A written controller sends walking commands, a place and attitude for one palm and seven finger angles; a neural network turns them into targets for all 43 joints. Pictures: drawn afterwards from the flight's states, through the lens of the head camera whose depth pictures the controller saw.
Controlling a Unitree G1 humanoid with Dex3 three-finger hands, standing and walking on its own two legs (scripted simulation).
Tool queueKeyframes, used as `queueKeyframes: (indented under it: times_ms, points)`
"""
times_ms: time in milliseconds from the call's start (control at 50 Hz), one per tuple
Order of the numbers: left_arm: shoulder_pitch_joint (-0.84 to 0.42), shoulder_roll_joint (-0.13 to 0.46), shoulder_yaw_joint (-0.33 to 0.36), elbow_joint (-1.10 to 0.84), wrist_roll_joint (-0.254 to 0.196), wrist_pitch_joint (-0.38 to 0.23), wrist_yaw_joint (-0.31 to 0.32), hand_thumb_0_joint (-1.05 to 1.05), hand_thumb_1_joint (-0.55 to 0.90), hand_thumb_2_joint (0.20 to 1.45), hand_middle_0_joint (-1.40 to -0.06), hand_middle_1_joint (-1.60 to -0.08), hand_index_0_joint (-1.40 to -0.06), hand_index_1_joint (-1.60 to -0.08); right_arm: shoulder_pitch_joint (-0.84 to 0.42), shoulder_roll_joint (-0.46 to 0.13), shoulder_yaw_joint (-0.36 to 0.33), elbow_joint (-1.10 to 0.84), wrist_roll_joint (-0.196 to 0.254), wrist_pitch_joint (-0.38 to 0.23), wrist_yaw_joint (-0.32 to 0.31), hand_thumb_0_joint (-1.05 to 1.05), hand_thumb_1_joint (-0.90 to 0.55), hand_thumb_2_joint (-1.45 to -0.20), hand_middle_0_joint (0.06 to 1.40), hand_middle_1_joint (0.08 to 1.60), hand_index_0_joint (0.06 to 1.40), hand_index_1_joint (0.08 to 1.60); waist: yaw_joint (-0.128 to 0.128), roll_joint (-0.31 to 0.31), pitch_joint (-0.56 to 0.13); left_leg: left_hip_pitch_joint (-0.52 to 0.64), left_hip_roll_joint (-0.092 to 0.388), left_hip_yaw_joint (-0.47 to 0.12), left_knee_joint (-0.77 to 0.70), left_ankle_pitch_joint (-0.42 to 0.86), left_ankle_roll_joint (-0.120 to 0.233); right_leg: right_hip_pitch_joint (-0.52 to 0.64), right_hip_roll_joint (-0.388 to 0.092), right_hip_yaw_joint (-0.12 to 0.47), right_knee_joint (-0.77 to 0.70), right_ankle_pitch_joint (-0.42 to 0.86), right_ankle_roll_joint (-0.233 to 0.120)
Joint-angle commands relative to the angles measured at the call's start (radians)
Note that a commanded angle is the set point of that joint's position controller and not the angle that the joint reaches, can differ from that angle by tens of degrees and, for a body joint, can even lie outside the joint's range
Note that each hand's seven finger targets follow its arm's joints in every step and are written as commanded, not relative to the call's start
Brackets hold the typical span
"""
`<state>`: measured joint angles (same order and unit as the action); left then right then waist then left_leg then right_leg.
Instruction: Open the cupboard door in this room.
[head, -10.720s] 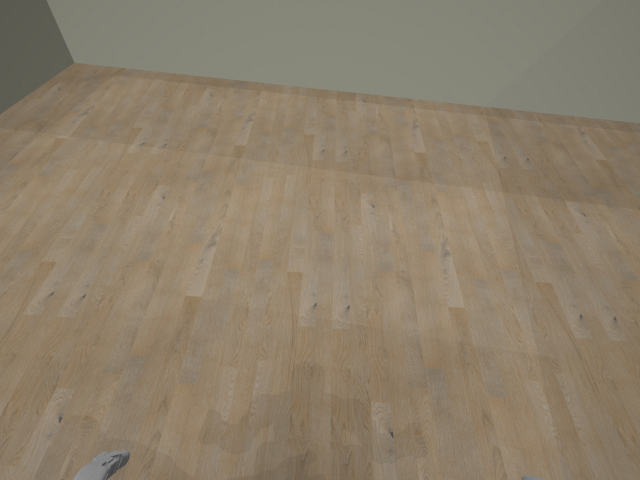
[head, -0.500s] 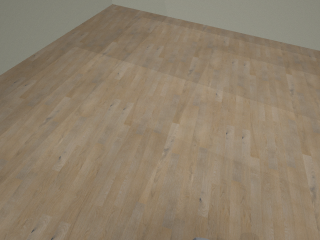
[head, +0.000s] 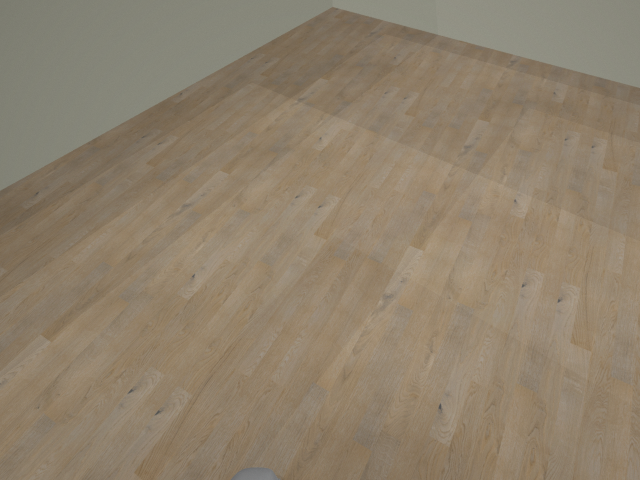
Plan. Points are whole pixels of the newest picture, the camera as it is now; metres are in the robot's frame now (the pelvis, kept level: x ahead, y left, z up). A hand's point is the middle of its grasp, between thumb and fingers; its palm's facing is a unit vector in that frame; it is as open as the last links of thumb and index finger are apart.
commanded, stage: turn or walk to find it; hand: left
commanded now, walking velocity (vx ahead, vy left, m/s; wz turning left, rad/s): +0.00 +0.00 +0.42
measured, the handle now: out of the picture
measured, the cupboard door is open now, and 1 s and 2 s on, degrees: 0 0 0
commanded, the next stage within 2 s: none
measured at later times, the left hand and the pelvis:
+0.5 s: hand out of the picture +0.01 +0.27 -0.16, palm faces +0.22 -0.94 -0.25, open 7.4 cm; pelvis -0.03 +0.05 +0.00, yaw +10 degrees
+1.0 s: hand out of the picture -0.08 +0.18 -0.15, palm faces +0.44 -0.86 -0.26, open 7.4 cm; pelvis -0.06 -0.02 +0.00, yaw +25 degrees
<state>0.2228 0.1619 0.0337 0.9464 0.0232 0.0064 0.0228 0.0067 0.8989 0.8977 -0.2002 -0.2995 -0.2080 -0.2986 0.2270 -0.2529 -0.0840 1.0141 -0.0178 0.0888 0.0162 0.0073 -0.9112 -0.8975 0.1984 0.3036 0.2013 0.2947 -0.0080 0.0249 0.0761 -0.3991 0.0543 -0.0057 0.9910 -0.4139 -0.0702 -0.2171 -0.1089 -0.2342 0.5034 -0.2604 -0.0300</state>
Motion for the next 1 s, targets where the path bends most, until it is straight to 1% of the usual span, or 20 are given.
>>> queueKeyframes:
  times_ms: [0,60,100,120,140,160,200,260,480,560,600,620,640,660,680,700,720,760,900,980]
  points:
    - [0.063,0.245,0.065,-0.033,0.011,-0.010,0.011,0.000,0.900,0.900,-0.200,-0.300,-0.200,-0.300,-0.083,-0.027,0.009,-0.104,0.009,-0.046,-0.003,0.000,-0.900,-0.900,0.200,0.300,0.200,0.300,0.064,-0.217,-0.092,-0.020,-0.009,0.056,-0.191,-0.070,0.009,0.134,-0.275,0.216,-0.141,0.327,-0.123]
    - [0.037,0.252,0.067,-0.023,0.007,-0.004,0.008,0.000,0.900,0.900,-0.200,-0.300,-0.200,-0.300,-0.029,-0.028,0.012,-0.094,0.012,-0.055,-0.008,0.000,-0.900,-0.900,0.200,0.300,0.200,0.300,0.028,-0.214,-0.115,0.099,-0.022,0.091,-0.367,0.017,0.022,0.095,-0.267,0.167,-0.067,0.339,-0.086]
    - [0.029,0.221,0.063,-0.031,-0.009,0.008,0.004,0.000,0.900,0.900,-0.200,-0.300,-0.200,-0.300,0.042,-0.073,0.002,-0.076,0.008,-0.072,-0.007,0.000,-0.900,-0.900,0.200,0.300,0.200,0.300,-0.020,-0.063,-0.150,0.310,0.016,0.034,-0.601,0.240,0.048,-0.055,-0.200,0.080,0.108,0.195,0.007]
    - [0.029,0.158,0.051,-0.059,-0.017,0.015,-0.001,0.000,0.900,0.900,-0.200,-0.300,-0.200,-0.300,0.070,-0.172,-0.018,-0.081,-0.001,-0.080,-0.012,0.000,-0.900,-0.900,0.200,0.300,0.200,0.300,-0.037,0.230,-0.150,0.405,0.248,-0.288,-0.679,0.449,0.138,-0.288,-0.061,0.029,0.317,-0.141,0.086]
    - [-0.033,0.133,0.034,-0.086,-0.008,0.026,0.001,0.000,0.900,0.900,-0.200,-0.300,-0.200,-0.300,0.092,-0.231,-0.030,-0.075,-0.002,-0.070,-0.019,0.000,-0.900,-0.900,0.200,0.300,0.200,0.300,-0.059,0.273,-0.108,0.332,0.361,-0.363,-0.706,0.613,0.225,-0.343,-0.010,0.103,0.466,-0.378,0.100]
    - [-0.057,0.152,0.038,-0.087,-0.006,0.033,-0.001,0.000,0.900,0.900,-0.200,-0.300,-0.200,-0.300,0.077,-0.211,-0.023,-0.077,-0.003,-0.068,-0.025,0.000,-0.900,-0.900,0.200,0.300,0.200,0.300,-0.049,0.168,-0.089,0.283,0.354,-0.299,-0.695,0.599,0.239,-0.325,-0.032,0.167,0.537,-0.322,0.089]
    - [-0.062,0.159,0.049,-0.051,-0.004,0.040,-0.004,0.000,0.900,0.900,-0.200,-0.300,-0.200,-0.300,-0.009,-0.154,-0.005,-0.086,-0.004,-0.074,-0.041,0.000,-0.900,-0.900,0.200,0.300,0.200,0.300,-0.019,0.229,-0.056,0.256,0.242,-0.235,-0.686,0.589,0.199,-0.345,-0.019,0.210,0.606,-0.218,0.097]
    - [-0.014,0.161,0.049,-0.021,-0.007,0.029,-0.015,0.000,0.900,0.900,-0.200,-0.300,-0.200,-0.300,-0.039,-0.131,0.005,-0.104,0.002,-0.085,-0.042,0.000,-0.900,-0.900,0.200,0.300,0.200,0.300,0.007,0.116,-0.088,0.316,0.182,-0.158,-0.660,0.670,0.202,-0.346,-0.002,0.205,0.638,-0.128,0.110]
    - [-0.116,0.135,0.036,-0.078,-0.014,0.027,-0.002,0.000,0.900,0.900,-0.200,-0.300,-0.200,-0.300,0.036,-0.138,-0.013,-0.096,-0.008,-0.076,-0.035,0.000,-0.900,-0.900,0.200,0.300,0.200,0.300,-0.034,0.108,-0.091,0.302,0.187,-0.302,-0.652,0.598,0.251,-0.259,0.034,0.222,0.389,-0.200,0.119]
    - [-0.074,0.131,0.034,-0.075,-0.020,0.019,0.001,0.000,0.900,0.900,-0.200,-0.300,-0.200,-0.300,0.007,-0.139,-0.019,-0.105,-0.011,-0.069,-0.030,0.000,-0.900,-0.900,0.200,0.300,0.200,0.300,-0.013,0.136,-0.102,0.200,0.155,-0.338,-0.624,0.567,0.235,-0.102,0.073,0.204,0.193,-0.159,0.098]
    - [-0.004,0.137,0.039,-0.059,-0.021,0.009,0.003,0.000,0.900,0.900,-0.200,-0.300,-0.200,-0.300,-0.014,-0.132,-0.021,-0.115,-0.005,-0.066,-0.028,0.000,-0.900,-0.900,0.200,0.300,0.200,0.300,0.025,0.106,-0.130,0.115,0.111,-0.323,-0.574,0.485,0.195,0.049,0.076,0.190,-0.008,-0.007,0.092]
    - [0.033,0.166,0.045,-0.054,-0.018,0.000,0.006,0.000,0.900,0.900,-0.200,-0.300,-0.200,-0.300,-0.013,-0.110,-0.020,-0.119,0.002,-0.067,-0.024,0.000,-0.900,-0.900,0.200,0.300,0.200,0.300,0.041,0.035,-0.153,0.034,0.062,-0.290,-0.515,0.377,0.149,0.173,0.033,0.220,-0.137,0.072,0.084]
    - [0.056,0.244,0.061,-0.053,-0.003,-0.011,0.014,0.000,0.900,0.900,-0.200,-0.300,-0.200,-0.300,0.007,-0.049,-0.010,-0.130,0.011,-0.068,-0.018,0.000,-0.900,-0.900,0.200,0.300,0.200,0.300,0.049,-0.178,-0.175,-0.142,-0.046,-0.168,-0.349,0.130,0.081,0.315,-0.177,0.420,-0.215,0.049,0.021]
    - [0.053,0.305,0.072,-0.066,0.002,-0.011,0.016,0.000,0.900,0.900,-0.200,-0.300,-0.200,-0.300,-0.021,-0.038,-0.011,-0.157,0.006,-0.065,-0.020,0.000,-0.900,-0.900,0.200,0.300,0.200,0.300,0.065,-0.318,-0.133,-0.212,-0.129,-0.056,-0.124,-0.157,0.037,0.225,-0.377,0.591,-0.241,0.169,-0.094]
    - [0.030,0.286,0.062,-0.081,-0.005,-0.004,0.018,0.000,0.900,0.900,-0.200,-0.300,-0.200,-0.300,-0.034,-0.073,-0.023,-0.153,-0.002,-0.053,-0.018,0.000,-0.900,-0.900,0.200,0.300,0.200,0.300,0.054,-0.208,-0.112,-0.168,-0.091,-0.093,0.040,-0.156,0.045,0.089,-0.381,0.528,-0.240,0.165,-0.138]
    - [-0.039,0.238,0.063,-0.094,-0.009,-0.012,0.021,0.000,0.900,0.900,-0.200,-0.300,-0.200,-0.300,-0.004,-0.076,-0.025,-0.121,-0.008,-0.037,-0.015,0.000,-0.900,-0.900,0.200,0.300,0.200,0.300,0.019,-0.251,-0.070,-0.165,-0.065,-0.124,0.124,-0.100,0.044,0.012,-0.318,0.487,-0.272,0.056,-0.120]
    - [-0.086,0.216,0.055,-0.104,-0.011,-0.009,0.017,0.000,0.900,0.900,-0.200,-0.300,-0.200,-0.300,0.015,-0.071,-0.031,-0.097,-0.008,-0.029,-0.010,0.000,-0.900,-0.900,0.200,0.300,0.200,0.300,-0.005,-0.191,-0.022,-0.159,-0.060,-0.102,0.194,-0.038,0.038,-0.033,-0.265,0.423,-0.277,-0.004,-0.091]
    - [-0.115,0.169,0.038,-0.108,-0.012,-0.014,0.013,0.000,0.900,0.900,-0.200,-0.300,-0.200,-0.300,0.065,-0.053,-0.026,-0.066,-0.009,-0.026,-0.002,0.000,-0.900,-0.900,0.200,0.300,0.200,0.300,-0.036,-0.162,-0.001,-0.164,-0.048,-0.070,0.238,0.055,0.022,-0.031,-0.186,0.290,-0.244,0.090,-0.049]
    - [0.013,0.183,0.044,-0.068,-0.005,-0.020,0.014,0.000,0.900,0.900,-0.200,-0.300,-0.200,-0.300,0.001,-0.053,-0.018,-0.072,-0.007,-0.022,-0.002,0.000,-0.900,-0.900,0.200,0.300,0.200,0.300,0.018,-0.177,-0.016,-0.169,-0.009,-0.033,0.179,0.071,-0.013,0.063,-0.222,0.245,-0.234,0.126,-0.079]
    - [0.060,0.213,0.056,-0.043,0.007,-0.017,0.015,0.000,0.900,0.900,-0.200,-0.300,-0.200,-0.300,-0.065,-0.034,-0.002,-0.090,0.000,-0.034,-0.004,0.000,-0.900,-0.900,0.200,0.300,0.200,0.300,0.050,-0.187,-0.055,-0.111,-0.001,0.015,-0.049,-0.038,-0.010,0.141,-0.255,0.227,-0.178,0.285,-0.111]
